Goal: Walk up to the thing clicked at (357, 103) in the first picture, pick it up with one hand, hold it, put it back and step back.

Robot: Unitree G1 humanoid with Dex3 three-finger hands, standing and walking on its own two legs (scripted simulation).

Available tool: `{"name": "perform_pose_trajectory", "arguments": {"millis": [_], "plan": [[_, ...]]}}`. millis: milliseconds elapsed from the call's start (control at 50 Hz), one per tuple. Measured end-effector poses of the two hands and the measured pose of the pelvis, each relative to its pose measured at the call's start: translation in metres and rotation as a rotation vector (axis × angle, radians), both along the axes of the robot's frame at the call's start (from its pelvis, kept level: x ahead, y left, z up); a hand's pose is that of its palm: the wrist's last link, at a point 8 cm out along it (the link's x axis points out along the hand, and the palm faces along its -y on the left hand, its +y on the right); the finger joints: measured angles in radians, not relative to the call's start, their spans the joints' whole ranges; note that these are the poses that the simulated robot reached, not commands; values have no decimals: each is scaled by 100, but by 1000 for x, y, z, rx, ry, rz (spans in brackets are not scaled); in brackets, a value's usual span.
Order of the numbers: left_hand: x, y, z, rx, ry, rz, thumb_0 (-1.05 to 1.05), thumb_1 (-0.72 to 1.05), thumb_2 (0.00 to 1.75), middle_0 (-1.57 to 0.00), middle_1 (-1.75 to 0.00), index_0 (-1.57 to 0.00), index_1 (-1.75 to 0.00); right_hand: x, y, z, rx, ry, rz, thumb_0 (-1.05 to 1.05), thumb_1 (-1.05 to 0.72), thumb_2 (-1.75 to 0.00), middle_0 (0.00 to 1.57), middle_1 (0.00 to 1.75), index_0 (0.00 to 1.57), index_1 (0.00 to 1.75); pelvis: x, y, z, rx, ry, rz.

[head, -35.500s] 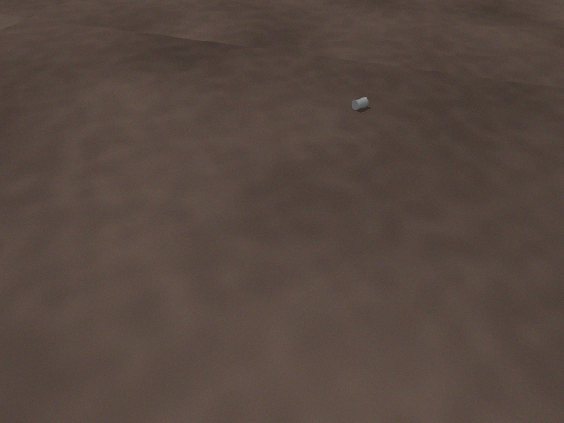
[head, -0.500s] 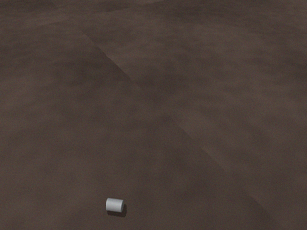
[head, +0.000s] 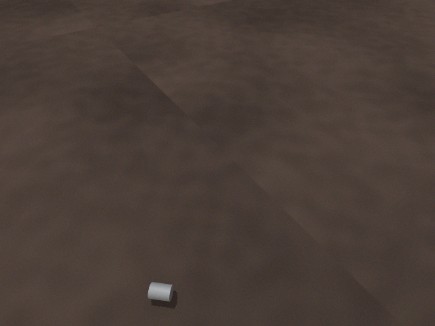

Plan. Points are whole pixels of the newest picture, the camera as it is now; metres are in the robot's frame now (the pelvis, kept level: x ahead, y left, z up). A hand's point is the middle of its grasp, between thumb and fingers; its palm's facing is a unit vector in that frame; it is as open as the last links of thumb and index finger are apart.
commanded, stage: stand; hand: left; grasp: from above
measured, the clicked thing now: (160, 291) +0.46 +0.26 -0.75
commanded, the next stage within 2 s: step back in 0.16 s
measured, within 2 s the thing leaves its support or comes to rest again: neither
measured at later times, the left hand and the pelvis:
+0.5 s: hand out of the picture +0.10 +0.31 -0.19, palm faces -0.01 -0.93 -0.37, open 7.4 cm; pelvis -0.05 +0.04 -0.03, yaw +1 degrees
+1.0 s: hand out of the picture -0.02 +0.31 -0.16, palm faces -0.07 -0.91 -0.41, open 7.4 cm; pelvis -0.14 +0.05 -0.02, yaw -4 degrees
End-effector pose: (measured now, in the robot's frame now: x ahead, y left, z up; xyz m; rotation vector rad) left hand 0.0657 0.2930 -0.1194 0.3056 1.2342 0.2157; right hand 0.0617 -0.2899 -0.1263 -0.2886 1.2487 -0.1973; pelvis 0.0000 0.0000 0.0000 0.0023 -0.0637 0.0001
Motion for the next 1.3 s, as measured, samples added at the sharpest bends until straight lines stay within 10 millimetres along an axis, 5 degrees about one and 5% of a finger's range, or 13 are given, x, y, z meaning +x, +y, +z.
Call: {"name": "perform_pose_trajectory", "arguments": {"millis": [180,340,480,560,760,900,1000,1140,1300], "plan": [[1,0,0,-1,-2,2,0,90,90,-20,-30,-20,-30,-3,-3,0,0,10,-5,0,-91,-89,20,30,21,30,0,-2,0,-1,7,0],[1,23,-7,31,-14,-5,0,90,90,-20,-30,-20,-30,-9,-12,-2,-46,13,-7,0,-91,-89,20,30,21,30,-28,11,-12,-9,19,4],[20,59,-28,29,-83,-45,1,90,90,-20,-30,-20,-30,-48,3,2,-128,56,-7,0,-91,-89,20,30,20,30,-50,42,-28,-14,47,16],[21,63,-29,20,-99,-57,0,90,90,-20,-30,-20,-30,-75,22,10,-131,96,-6,0,-91,-89,20,30,21,30,-63,50,-21,-25,44,11],[-27,62,-26,15,-25,-108,0,90,90,-20,-30,-20,-30,-92,43,3,-101,-11,-45,0,-91,-89,20,30,21,30,-90,61,-20,-5,36,-49],[-63,57,-15,61,-32,-123,0,90,90,-20,-30,-20,-30,-108,36,-19,-41,-78,-60,0,-91,-89,20,30,21,30,-119,53,-28,-18,-2,-74],[-90,54,0,67,-78,-106,0,90,90,-20,-30,-20,-30,-124,32,-14,-21,-72,-48,0,-91,-89,20,30,21,30,-140,46,-21,23,-1,-67],[-114,59,8,62,-134,-98,0,90,90,-20,-30,-20,-30,-162,25,-1,-77,-39,2,0,-91,-89,20,30,21,30,-177,55,-16,25,41,-41],[-158,80,-18,14,-163,-74,0,90,90,-20,-30,-20,-30,-218,47,5,-123,-24,41,0,-91,-89,20,30,20,30,-229,72,-27,33,-4,-16]]}}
